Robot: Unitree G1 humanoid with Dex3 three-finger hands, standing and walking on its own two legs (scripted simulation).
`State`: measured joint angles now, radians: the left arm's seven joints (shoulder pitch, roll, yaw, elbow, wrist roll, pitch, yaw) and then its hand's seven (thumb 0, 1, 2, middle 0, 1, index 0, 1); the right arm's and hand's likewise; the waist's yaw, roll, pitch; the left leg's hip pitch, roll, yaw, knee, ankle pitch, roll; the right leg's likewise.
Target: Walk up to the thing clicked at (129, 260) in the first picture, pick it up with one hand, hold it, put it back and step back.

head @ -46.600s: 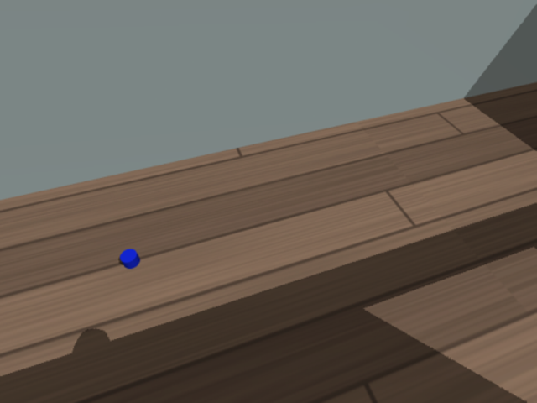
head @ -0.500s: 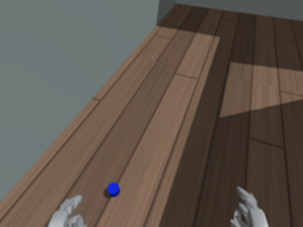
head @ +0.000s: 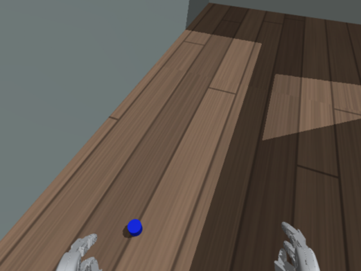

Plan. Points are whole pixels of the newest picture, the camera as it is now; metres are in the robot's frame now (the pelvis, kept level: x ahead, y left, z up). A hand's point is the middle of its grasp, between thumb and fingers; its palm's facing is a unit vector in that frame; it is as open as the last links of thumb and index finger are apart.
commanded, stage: home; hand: left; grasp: from above
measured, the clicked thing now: (135, 227) +0.47 +0.23 -0.69
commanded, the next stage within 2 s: stand in 0.12 s
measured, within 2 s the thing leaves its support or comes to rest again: neither
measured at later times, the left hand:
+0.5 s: hand out of the picture +0.11 +0.23 -0.10, palm faces +0.00 -0.94 -0.35, open 7.3 cm
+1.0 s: hand out of the picture +0.03 +0.23 -0.10, palm faces +0.00 -0.94 -0.34, open 7.3 cm
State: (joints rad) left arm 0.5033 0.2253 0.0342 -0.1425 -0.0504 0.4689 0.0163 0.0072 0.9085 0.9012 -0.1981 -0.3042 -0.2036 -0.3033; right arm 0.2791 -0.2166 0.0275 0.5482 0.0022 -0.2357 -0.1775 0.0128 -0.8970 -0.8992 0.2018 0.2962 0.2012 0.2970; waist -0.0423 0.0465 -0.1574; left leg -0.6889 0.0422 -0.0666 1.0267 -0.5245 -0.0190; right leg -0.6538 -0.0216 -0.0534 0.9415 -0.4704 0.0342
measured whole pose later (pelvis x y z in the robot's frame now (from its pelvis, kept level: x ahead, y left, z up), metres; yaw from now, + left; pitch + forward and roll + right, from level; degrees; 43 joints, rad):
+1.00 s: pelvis -0.02 +0.00 +0.06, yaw -2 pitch -4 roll +0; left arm 0.19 0.28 0.04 1.09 0.04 0.01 0.03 0.00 0.91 0.90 -0.20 -0.30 -0.21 -0.30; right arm 0.18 -0.28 -0.04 1.08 -0.03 0.00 -0.02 0.01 -0.90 -0.90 0.20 0.30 0.20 0.30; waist 0.01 0.02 0.06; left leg -0.13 0.02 0.01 0.43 -0.23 -0.01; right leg -0.15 -0.05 0.00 0.44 -0.21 0.04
